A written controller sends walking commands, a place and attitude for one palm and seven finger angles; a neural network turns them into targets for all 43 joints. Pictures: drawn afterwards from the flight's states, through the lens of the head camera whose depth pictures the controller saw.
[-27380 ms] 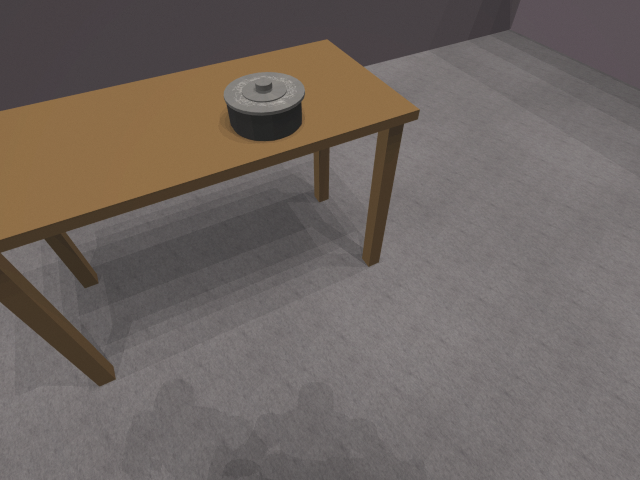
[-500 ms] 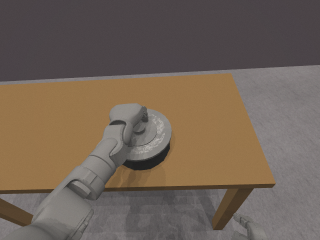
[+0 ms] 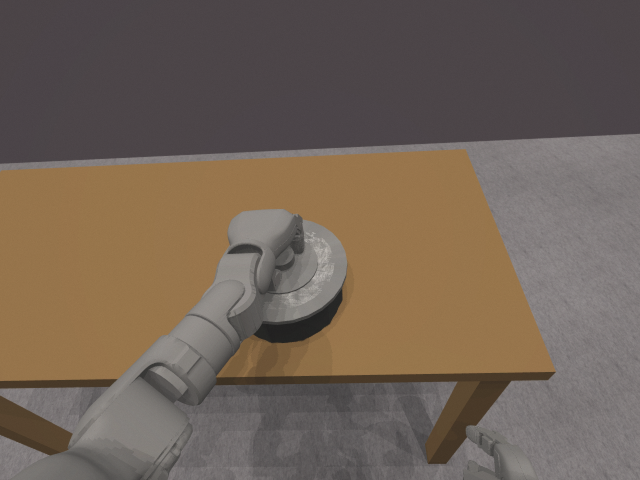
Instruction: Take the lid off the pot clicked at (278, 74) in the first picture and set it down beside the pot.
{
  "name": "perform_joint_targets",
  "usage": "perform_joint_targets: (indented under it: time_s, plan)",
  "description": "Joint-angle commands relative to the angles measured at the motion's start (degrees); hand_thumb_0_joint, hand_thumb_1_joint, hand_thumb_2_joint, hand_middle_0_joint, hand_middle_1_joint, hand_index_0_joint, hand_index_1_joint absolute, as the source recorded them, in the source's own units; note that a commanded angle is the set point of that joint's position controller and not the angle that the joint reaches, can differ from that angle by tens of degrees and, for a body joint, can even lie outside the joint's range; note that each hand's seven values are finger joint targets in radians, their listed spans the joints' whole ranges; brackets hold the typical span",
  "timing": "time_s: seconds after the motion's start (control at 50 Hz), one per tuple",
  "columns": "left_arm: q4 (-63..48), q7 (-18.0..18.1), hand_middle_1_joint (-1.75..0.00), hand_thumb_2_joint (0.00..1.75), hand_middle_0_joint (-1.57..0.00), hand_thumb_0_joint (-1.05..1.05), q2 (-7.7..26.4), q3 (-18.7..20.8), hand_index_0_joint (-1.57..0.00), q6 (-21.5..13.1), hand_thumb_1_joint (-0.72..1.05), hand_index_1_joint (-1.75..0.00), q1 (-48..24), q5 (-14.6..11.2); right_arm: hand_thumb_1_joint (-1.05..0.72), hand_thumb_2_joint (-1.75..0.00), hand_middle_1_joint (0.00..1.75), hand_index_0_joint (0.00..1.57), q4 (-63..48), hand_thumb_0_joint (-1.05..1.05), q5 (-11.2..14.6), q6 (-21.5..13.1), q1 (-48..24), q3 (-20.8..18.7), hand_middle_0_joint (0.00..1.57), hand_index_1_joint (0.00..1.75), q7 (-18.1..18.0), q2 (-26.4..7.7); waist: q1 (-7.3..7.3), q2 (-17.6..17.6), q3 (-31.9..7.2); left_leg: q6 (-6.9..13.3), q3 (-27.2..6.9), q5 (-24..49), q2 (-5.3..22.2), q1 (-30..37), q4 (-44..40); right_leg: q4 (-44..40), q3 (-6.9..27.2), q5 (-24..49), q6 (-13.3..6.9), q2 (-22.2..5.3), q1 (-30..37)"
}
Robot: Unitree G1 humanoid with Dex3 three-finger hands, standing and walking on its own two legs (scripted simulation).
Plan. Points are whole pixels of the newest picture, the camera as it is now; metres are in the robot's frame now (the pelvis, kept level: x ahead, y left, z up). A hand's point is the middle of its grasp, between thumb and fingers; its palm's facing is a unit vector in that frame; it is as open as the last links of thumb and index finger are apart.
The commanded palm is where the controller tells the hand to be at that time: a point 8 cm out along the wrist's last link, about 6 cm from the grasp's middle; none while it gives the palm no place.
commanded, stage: close the fingers and squeeze the knob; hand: left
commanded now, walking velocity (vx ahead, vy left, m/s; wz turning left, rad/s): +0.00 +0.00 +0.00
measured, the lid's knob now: (280, 257) +0.42 +0.08 +0.03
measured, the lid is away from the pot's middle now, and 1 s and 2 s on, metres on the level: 0.00 0.01 0.01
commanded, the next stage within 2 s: lift the lid straight up in 0.46 s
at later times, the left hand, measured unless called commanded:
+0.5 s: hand (273, 265) +0.39 +0.08 +0.05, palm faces -0.28 -0.05 -0.96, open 7.4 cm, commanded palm +0.37 +0.08 +0.11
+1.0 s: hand (275, 256) +0.39 +0.08 +0.07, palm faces -0.27 -0.07 -0.96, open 7.3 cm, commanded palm +0.38 +0.08 +0.15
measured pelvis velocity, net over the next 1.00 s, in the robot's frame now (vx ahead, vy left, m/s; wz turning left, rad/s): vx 0.00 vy -0.01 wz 0.00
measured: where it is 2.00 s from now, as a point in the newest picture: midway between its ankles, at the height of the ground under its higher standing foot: outside the picture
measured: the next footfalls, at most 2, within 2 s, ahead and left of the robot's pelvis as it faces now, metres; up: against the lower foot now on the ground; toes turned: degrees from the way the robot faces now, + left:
none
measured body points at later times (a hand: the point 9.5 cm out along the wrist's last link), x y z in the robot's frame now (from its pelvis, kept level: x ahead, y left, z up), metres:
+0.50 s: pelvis +0.00 -0.01 +0.00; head +0.01 -0.05 +0.45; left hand +0.40 +0.08 +0.10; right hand +0.16 -0.24 -0.13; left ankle +0.01 +0.07 -0.74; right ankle -0.03 -0.10 -0.74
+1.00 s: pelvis +0.00 -0.01 +0.00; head +0.01 -0.05 +0.45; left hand +0.40 +0.08 +0.12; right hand +0.17 -0.24 -0.12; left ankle +0.01 +0.07 -0.74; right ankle -0.03 -0.10 -0.74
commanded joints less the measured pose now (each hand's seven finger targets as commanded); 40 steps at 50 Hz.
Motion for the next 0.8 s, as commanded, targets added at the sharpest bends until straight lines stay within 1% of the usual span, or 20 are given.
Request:
perform_joint_targets:
  time_s: [0.0,0.14,0.2,0.22,0.24,0.32,0.34,0.38,0.42,0.44,0.46,0.5,0.54,0.6,0.62,0.64,0.66,0.74,0.76,0.78]
  plan:
    - [-9.23,1.69,-0.87,1.10,-0.73,0.00,4.91,4.53,-0.78,-0.61,0.27,-0.88,-24.98,1.09,-0.90,-0.90,0.30,0.20,-7.87,0.00,0.24,-1.94,-6.72,-1.32,0.20,0.30,-0.14,-5.28,-0.98,-7.51,-17.76,-0.32,-5.37,16.04,3.41,12.34,-1.00,-2.42,1.63,21.29,-1.26,-0.52,2.07]
    - [-9.92,1.47,-0.89,1.12,-0.77,0.00,5.49,4.79,-0.82,-0.59,0.35,-0.90,-24.97,0.61,-0.90,-0.90,0.30,0.20,-7.89,0.00,0.25,-2.06,-7.06,-1.11,0.20,0.30,-0.67,-5.24,-0.94,-8.30,-19.44,-0.09,-4.72,15.38,3.12,12.20,-1.26,-2.75,2.34,23.37,-0.81,-0.82,4.53]
    - [-7.12,1.15,-0.90,1.13,-0.79,0.00,5.88,5.51,-0.83,-0.86,0.38,-0.91,-24.71,0.52,-0.90,-0.90,0.30,0.20,-7.75,0.00,0.31,-1.86,-7.20,-0.85,0.20,0.30,-0.91,-5.36,-0.95,-8.56,-16.59,-0.24,-4.68,13.51,3.06,10.31,-1.65,-3.20,2.28,21.63,-1.02,-0.85,3.61]
    - [-8.60,1.17,-0.91,1.13,-0.79,0.00,4.85,4.18,-0.84,-0.86,0.39,-0.91,-25.71,0.49,-0.90,-0.90,0.30,0.20,-7.79,0.00,0.26,-1.92,-6.83,-1.00,0.20,0.30,-1.03,-5.21,-1.32,-8.27,-16.71,0.00,-4.33,13.02,3.10,10.79,-1.70,-3.39,2.57,21.62,-0.79,-0.85,3.73]
    - [-9.14,1.32,-0.91,1.13,-0.80,0.00,6.44,5.35,-0.84,-0.89,0.41,-0.91,-26.20,0.78,-0.90,-0.90,0.30,0.20,-7.69,0.00,0.31,-2.01,-6.91,-1.06,0.20,0.30,-1.08,-5.22,-1.12,-8.16,-17.51,0.04,-4.31,13.32,2.99,11.19,-1.58,-3.39,2.65,22.14,-0.77,-0.84,4.10]
    - [-10.13,0.96,-0.93,1.14,-0.82,0.00,4.87,4.45,-0.86,-1.48,0.45,-0.92,-23.03,0.35,-0.90,-0.90,0.30,0.20,-8.40,0.00,0.21,-2.22,-7.13,-1.22,0.20,0.30,-0.83,-5.03,-0.87,-7.87,-18.39,0.21,-4.38,14.98,2.96,11.79,-1.04,-3.15,2.71,23.79,-0.81,-0.90,4.73]
    - [-9.49,1.05,-0.93,1.14,-0.83,0.00,6.14,5.38,-0.87,-1.46,0.46,-0.92,-22.67,0.59,-0.90,-0.90,0.30,0.20,-8.13,0.00,0.36,-2.04,-7.15,-1.08,0.20,0.30,-0.84,-5.20,-0.75,-8.77,-18.63,0.08,-4.33,14.66,2.92,11.29,-1.29,-3.14,2.87,23.76,-0.69,-0.90,5.29]
    - [-8.90,0.83,-0.95,1.15,-0.85,0.00,4.00,3.33,-0.88,-1.30,0.48,-0.93,-23.90,0.51,-0.90,-0.90,0.30,0.20,-7.88,0.00,0.50,-1.89,-7.12,-0.95,0.20,0.30,-0.87,-5.12,-1.33,-8.71,-17.53,0.07,-4.22,13.70,2.84,11.16,-1.30,-3.26,2.64,22.95,-0.63,-0.79,3.93]
    - [-9.16,0.80,-0.96,1.15,-0.86,0.00,4.33,3.71,-0.89,-1.21,0.51,-0.93,-25.32,0.20,-0.90,-0.90,0.30,0.20,-7.72,0.00,0.36,-1.88,-6.77,-1.35,0.20,0.30,-1.02,-5.29,-1.60,-8.55,-16.27,0.25,-4.02,12.71,3.03,10.67,-1.40,-3.61,2.79,22.17,-0.64,-0.85,3.49]
    - [-9.55,1.10,-0.96,1.15,-0.87,0.00,6.86,5.62,-0.89,-1.19,0.52,-0.93,-25.69,0.58,-0.90,-0.90,0.30,0.20,-7.55,0.00,0.46,-1.90,-6.75,-1.22,0.20,0.30,-1.08,-5.40,-1.15,-8.91,-17.56,0.20,-4.12,12.75,2.88,10.83,-1.61,-3.58,3.02,22.29,-0.60,-0.87,4.60]
    - [-8.63,1.18,-0.97,1.15,-0.88,0.00,6.95,5.88,-0.89,-1.15,0.52,-0.93,-23.86,0.39,-0.90,-0.90,0.30,0.20,-7.88,0.00,0.41,-2.04,-7.01,-1.07,0.20,0.30,-1.16,-5.35,-0.77,-8.78,-17.39,0.15,-3.99,12.72,2.74,10.56,-1.65,-3.53,3.09,22.48,-0.58,-0.95,5.09]
    - [-8.36,0.78,-0.98,1.15,-0.89,0.00,4.80,4.72,-0.90,-1.28,0.54,-0.94,-23.83,-0.27,-0.90,-0.90,0.30,0.20,-7.95,0.00,0.35,-2.07,-7.14,-1.09,0.20,0.30,-1.19,-5.26,-0.91,-9.37,-17.57,0.18,-4.22,13.12,2.64,10.23,-1.50,-3.50,2.80,23.06,-0.69,-1.10,5.17]
    - [-7.03,0.90,-0.99,1.15,-0.90,0.00,6.27,5.50,-0.90,-1.14,0.55,-0.94,-23.91,0.09,-0.90,-0.90,0.30,0.20,-7.45,0.00,0.52,-1.99,-6.78,-0.93,0.20,0.30,-1.38,-5.46,-1.02,-9.58,-16.54,0.15,-3.96,11.81,2.67,9.65,-1.93,-3.87,3.13,21.96,-0.43,-0.96,5.06]
    - [-12.48,1.01,-0.99,1.14,-0.91,0.00,9.97,8.05,-0.91,-1.78,0.56,-0.94,-27.05,0.17,-0.90,-0.90,0.30,0.20,-8.23,0.00,0.19,-2.43,-7.60,-1.01,0.20,0.30,-1.66,-5.54,-0.48,-8.44,-19.79,0.39,-4.16,13.83,2.58,10.90,-1.63,-3.81,3.79,24.87,-0.63,-1.46,7.78]
    - [-12.11,0.90,-1.00,1.14,-0.92,0.00,7.81,5.87,-0.91,-1.67,0.56,-0.94,-26.25,0.16,-0.90,-0.90,0.30,0.20,-8.35,0.00,0.24,-2.56,-7.54,-1.00,0.20,0.30,-1.69,-5.25,-0.89,-7.53,-19.05,0.44,-4.04,13.72,2.53,11.05,-1.68,-3.69,3.65,24.90,-0.53,-1.31,7.38]
    - [-12.66,0.96,-1.00,1.14,-0.92,0.00,9.11,6.80,-0.91,-1.65,0.56,-0.94,-27.57,0.52,-0.90,-0.90,0.30,0.20,-7.90,0.00,0.41,-2.51,-7.56,-0.91,0.20,0.30,-1.61,-5.24,-0.86,-7.77,-19.16,0.42,-4.15,13.72,2.63,11.47,-1.81,-3.88,3.66,24.90,-0.52,-1.24,7.04]
    - [-12.54,0.75,-1.00,1.14,-0.92,0.00,6.64,4.54,-0.91,-1.46,0.56,-0.94,-26.99,0.45,-0.90,-0.90,0.30,0.20,-8.02,0.00,0.50,-2.59,-7.71,-0.97,0.20,0.30,-1.54,-5.00,-1.20,-6.56,-18.43,0.46,-3.98,13.87,2.60,11.84,-1.68,-3.87,3.51,24.67,-0.54,-1.19,6.10]
    - [-17.31,1.00,-1.00,1.14,-0.92,0.00,12.03,8.55,-0.91,-2.06,0.57,-0.94,-29.05,0.65,-0.90,-0.90,0.30,0.20,-8.14,0.00,0.22,-3.07,-7.87,-0.94,0.20,0.30,-1.52,-5.28,-0.45,-6.43,-21.73,0.56,-4.50,15.60,2.68,13.53,-1.70,-3.62,3.74,26.44,-0.66,-1.14,8.29]
    - [-17.04,0.87,-1.00,1.14,-0.92,0.00,10.29,7.26,-0.91,-1.88,0.57,-0.94,-27.64,0.13,-0.90,-0.90,0.30,0.20,-8.53,0.00,0.30,-3.32,-8.29,-0.92,0.20,0.30,-1.50,-4.87,-0.39,-6.51,-21.04,0.66,-4.27,15.33,2.55,13.35,-1.60,-3.83,3.85,26.62,-0.55,-1.25,8.32]
    - [-17.77,0.83,-1.00,1.14,-0.92,0.00,10.94,7.85,-0.91,-1.82,0.57,-0.94,-27.69,-0.08,-0.90,-0.90,0.30,0.20,-8.32,0.00,0.31,-3.36,-8.23,-0.89,0.20,0.30,-1.52,-5.00,-0.36,-7.29,-21.51,0.59,-4.35,15.64,2.57,13.42,-1.65,-3.78,3.86,27.45,-0.52,-1.27,8.91]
